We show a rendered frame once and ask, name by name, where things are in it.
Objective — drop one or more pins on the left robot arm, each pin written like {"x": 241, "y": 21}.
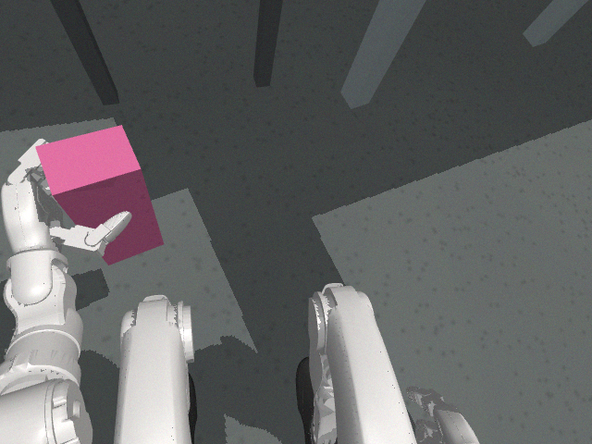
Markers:
{"x": 40, "y": 398}

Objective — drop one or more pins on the left robot hand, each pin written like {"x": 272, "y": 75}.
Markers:
{"x": 33, "y": 220}

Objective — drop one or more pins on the right robot hand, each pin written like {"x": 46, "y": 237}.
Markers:
{"x": 450, "y": 426}

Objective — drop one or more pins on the right robot foot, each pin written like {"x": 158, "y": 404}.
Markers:
{"x": 305, "y": 399}

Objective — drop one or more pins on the carton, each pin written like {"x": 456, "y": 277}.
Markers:
{"x": 95, "y": 176}

